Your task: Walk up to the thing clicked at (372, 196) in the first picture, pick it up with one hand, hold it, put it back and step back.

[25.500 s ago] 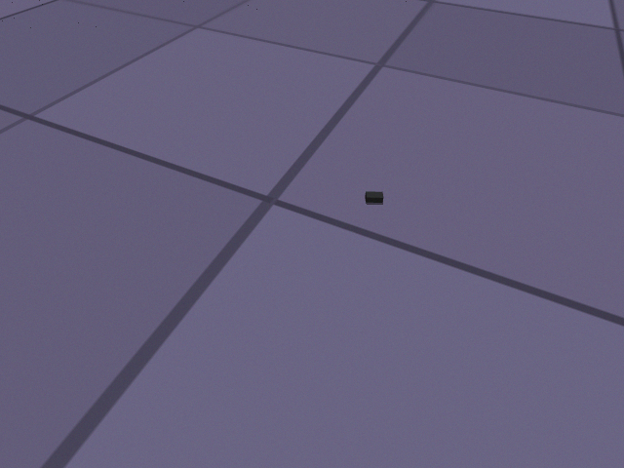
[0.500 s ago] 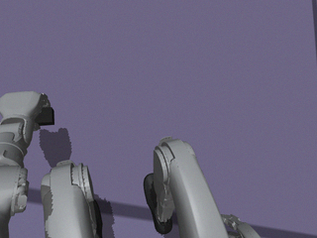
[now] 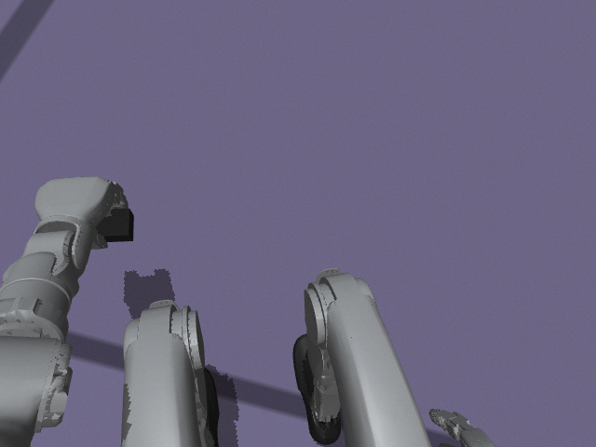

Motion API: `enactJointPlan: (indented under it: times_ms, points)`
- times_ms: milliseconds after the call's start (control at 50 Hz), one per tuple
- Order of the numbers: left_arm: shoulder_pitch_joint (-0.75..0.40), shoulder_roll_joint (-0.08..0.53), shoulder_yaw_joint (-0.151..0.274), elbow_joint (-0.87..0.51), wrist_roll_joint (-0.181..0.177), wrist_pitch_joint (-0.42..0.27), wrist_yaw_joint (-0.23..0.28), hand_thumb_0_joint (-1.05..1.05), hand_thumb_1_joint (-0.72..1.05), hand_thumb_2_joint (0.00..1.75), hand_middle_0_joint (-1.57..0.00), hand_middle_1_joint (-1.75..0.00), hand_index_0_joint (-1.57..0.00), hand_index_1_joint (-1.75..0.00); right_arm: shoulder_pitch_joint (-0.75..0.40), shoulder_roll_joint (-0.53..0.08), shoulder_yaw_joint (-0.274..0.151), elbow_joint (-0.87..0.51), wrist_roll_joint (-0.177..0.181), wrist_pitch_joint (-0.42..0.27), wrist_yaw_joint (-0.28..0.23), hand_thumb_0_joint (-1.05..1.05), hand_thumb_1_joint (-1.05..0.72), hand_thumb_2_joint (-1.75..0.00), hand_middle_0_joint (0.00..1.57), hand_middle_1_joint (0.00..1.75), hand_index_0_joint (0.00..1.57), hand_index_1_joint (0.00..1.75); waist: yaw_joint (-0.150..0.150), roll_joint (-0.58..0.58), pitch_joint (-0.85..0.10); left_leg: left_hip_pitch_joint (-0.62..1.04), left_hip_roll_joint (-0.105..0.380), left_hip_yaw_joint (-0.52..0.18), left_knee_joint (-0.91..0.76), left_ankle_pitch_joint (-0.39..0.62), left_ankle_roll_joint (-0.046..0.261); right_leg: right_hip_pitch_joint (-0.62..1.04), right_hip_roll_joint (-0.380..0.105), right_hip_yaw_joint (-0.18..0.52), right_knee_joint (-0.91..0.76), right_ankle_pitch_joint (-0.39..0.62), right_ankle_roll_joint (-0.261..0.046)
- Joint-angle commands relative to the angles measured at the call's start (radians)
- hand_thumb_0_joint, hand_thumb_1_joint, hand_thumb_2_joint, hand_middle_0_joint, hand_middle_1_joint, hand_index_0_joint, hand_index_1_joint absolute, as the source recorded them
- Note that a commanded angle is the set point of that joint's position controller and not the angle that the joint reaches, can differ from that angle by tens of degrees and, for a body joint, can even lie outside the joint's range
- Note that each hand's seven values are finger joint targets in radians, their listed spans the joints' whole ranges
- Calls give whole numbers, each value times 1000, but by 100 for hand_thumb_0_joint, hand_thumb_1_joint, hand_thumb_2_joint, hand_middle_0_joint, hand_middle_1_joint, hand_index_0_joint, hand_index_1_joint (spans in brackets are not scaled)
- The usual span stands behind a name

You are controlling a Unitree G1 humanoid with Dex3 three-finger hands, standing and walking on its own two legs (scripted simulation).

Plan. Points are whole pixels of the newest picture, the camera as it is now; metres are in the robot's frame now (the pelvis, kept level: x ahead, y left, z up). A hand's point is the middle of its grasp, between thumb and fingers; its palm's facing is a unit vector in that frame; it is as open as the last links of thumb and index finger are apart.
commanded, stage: lift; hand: left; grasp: from above
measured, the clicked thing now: (102, 225) +0.46 +0.22 -0.19
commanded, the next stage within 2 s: hold in 1.38 s
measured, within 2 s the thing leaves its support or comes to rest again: neither
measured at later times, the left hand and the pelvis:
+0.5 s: hand out of the picture +0.39 +0.25 +0.03, palm faces -0.45 -0.05 -0.89, open 7.5 cm; pelvis +0.00 +0.01 +0.14, yaw +2 degrees
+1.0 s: hand out of the picture +0.37 +0.24 +0.21, palm faces -0.46 -0.07 -0.89, open 7.4 cm; pelvis +0.05 +0.01 +0.30, yaw +2 degrees
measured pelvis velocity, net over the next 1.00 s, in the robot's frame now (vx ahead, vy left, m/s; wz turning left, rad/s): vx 0.05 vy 0.01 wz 0.04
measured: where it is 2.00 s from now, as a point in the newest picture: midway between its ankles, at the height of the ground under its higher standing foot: (263, 426)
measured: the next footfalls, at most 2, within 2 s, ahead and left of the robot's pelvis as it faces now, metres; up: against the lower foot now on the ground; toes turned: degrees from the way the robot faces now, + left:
none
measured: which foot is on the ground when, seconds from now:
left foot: down 0.00-1.00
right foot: down 0.00-1.00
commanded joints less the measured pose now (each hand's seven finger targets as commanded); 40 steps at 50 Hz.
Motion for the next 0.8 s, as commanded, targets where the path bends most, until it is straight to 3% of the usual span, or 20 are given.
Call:
enactJointPlan:
  times_ms: [0, 40, 80, 120, 140, 160, 200, 280, 320, 380, 420, 440, 480, 520, 560, 600, 620, 680, 780]
  points:
    - [-274, 221, 31, -259, -35, -2, 13, 0, 72, 41, -109, -32, -110, -31, 189, -219, -93, -61, 22, 13, -31, 0, -91, -91, 20, 30, 20, 30, 4, 127, -736, 491, -32, 44, -311, 178, 21, 499, 31, -11, -301, 173, -42]
    - [-246, 200, 14, -281, -46, 0, 2, 0, 72, 41, -108, -34, -110, -33, 185, -209, -92, -74, 27, 19, -38, 0, -91, -91, 20, 30, 20, 30, 2, 89, -710, 492, -32, 47, -333, 165, 26, 528, 33, -4, -339, 159, -41]
    - [-247, 240, 29, -342, -48, 2, -5, 0, 70, 40, -107, -33, -109, -31, 173, -208, -95, -81, 35, 26, -52, 0, -91, -91, 20, 30, 20, 30, 22, 105, -718, 534, -31, 40, -372, 142, 23, 537, 33, 3, -365, 128, -43]
    - [-166, 184, 8, -319, -57, 14, -19, 0, 67, 41, -106, -34, -107, -33, 164, -211, -100, -85, 41, 29, -58, 0, -91, -91, 20, 30, 20, 30, 25, 116, -671, 594, -26, 14, -430, 121, 14, 513, 30, -9, -378, 119, -42]
    - [-199, 171, -10, -399, -70, 13, -23, 0, 68, 39, -105, -35, -106, -33, 152, -203, -102, -93, 44, 31, -62, 0, -91, -91, 20, 30, 20, 30, 29, 129, -695, 628, -24, 13, -450, 120, 13, 536, 34, -7, -394, 120, -44]
    - [-212, 196, 7, -425, -69, 17, -25, 0, 67, 41, -104, -35, -106, -34, 154, -207, -107, -92, 49, 33, -70, 0, -91, -91, 20, 30, 20, 30, 30, 129, -715, 647, -24, 6, -465, 111, 15, 551, 31, -3, -406, 117, -41]
    - [-159, 191, 3, -434, -84, 27, -30, 0, 66, 40, -104, -35, -105, -34, 137, -200, -104, -101, 56, 36, -79, 0, -91, -91, 20, 30, 20, 30, 39, 141, -680, 684, -22, -9, -523, 85, 11, 574, 32, -4, -430, 104, -38]
    - [-147, 160, -14, -496, -97, 50, -32, 0, 67, 45, -105, -37, -105, -36, 122, -186, -102, -99, 73, 41, -103, 0, -91, -90, 20, 30, 20, 30, 39, 144, -676, 783, -20, -16, -594, 118, 5, 628, 29, 2, -495, 131, -37]
    - [-84, 139, -24, -473, -102, 66, -32, 0, 65, 45, -104, -36, -105, -36, 115, -178, -101, -97, 78, 40, -112, 0, -91, -91, 20, 30, 20, 30, 46, 110, -656, 819, -21, -9, -623, 152, 3, 674, 30, 5, -533, 150, -37]
    - [-53, 144, -28, -498, -105, 79, -43, 0, 65, 45, -105, -36, -105, -36, 101, -163, -100, -101, 85, 45, -126, 0, -91, -91, 20, 30, 20, 30, 49, 98, -627, 869, -21, 9, -675, 176, 3, 753, 32, 18, -608, 159, -35]
    - [-32, 141, -26, -539, -116, 81, -51, 0, 66, 46, -107, -35, -106, -35, 89, -156, -101, -106, 91, 45, -135, 0, -91, -91, 20, 30, 20, 30, 54, 83, -625, 898, -23, 4, -722, 165, 5, 811, 33, 25, -653, 146, -31]
    - [-10, 163, -11, -552, -120, 84, -51, 0, 66, 44, -106, -34, -106, -34, 79, -153, -100, -105, 94, 44, -141, 0, -91, -91, 20, 30, 20, 30, 70, 88, -619, 933, -21, 0, -753, 157, 3, 833, 33, 27, -674, 139, -30]
    - [1, 126, -38, -580, -130, 88, -54, 0, 68, 43, -109, -32, -108, -32, 63, -144, -98, -111, 99, 45, -151, 0, -91, -91, 20, 30, 20, 30, 66, 101, -605, 1005, -14, -5, -816, 141, -2, 875, 40, 28, -727, 130, -29]
    - [41, 138, -28, -566, -138, 98, -48, 0, 67, 42, -108, -31, -107, -31, 54, -136, -90, -99, 105, 45, -162, 0, -91, -90, 20, 30, 20, 30, 70, 72, -542, 1024, -13, -14, -869, 110, -3, 916, 43, 36, -785, 99, -26]
    - [79, 115, -45, -574, -148, 103, -52, 0, 67, 41, -108, -30, -108, -30, 49, -122, -87, -96, 109, 42, -170, 0, -91, -90, 20, 30, 20, 30, 66, 43, -527, 1068, -16, 1, -906, 138, -1, 989, 47, 43, -845, 110, -27]
    - [109, 141, -28, -572, -151, 108, -53, 0, 66, 40, -109, -28, -108, -29, 42, -120, -82, -92, 113, 41, -178, 0, -91, -91, 20, 30, 20, 30, 86, 53, -497, 1122, -11, -2, -964, 143, -3, 1038, 47, 47, -887, 114, -26]
    - [105, 105, -55, -585, -156, 108, -57, 0, 65, 42, -110, -26, -108, -28, 38, -114, -81, -90, 115, 40, -182, 0, -91, -91, 20, 30, 20, 30, 75, 47, -480, 1147, -8, 0, -987, 149, -3, 1058, 51, 49, -917, 122, -25]
    - [127, 88, -68, -552, -164, 107, -56, 0, 65, 39, -109, -26, -108, -27, 34, -103, -75, -76, 118, 33, -192, 0, -91, -91, 20, 30, 20, 30, 71, 15, -408, 1189, -8, 6, -1046, 154, -2, 1125, 55, 60, -997, 118, -23]
    - [156, 63, -86, -519, -159, 101, -60, 0, 65, 34, -110, -21, -109, -22, 46, -105, -73, -70, 120, 21, -196, 0, -91, -91, 20, 30, 20, 30, 85, 23, -346, 1300, 1, 5, -1158, 210, -8, 1217, 54, 62, -1098, 169, -24]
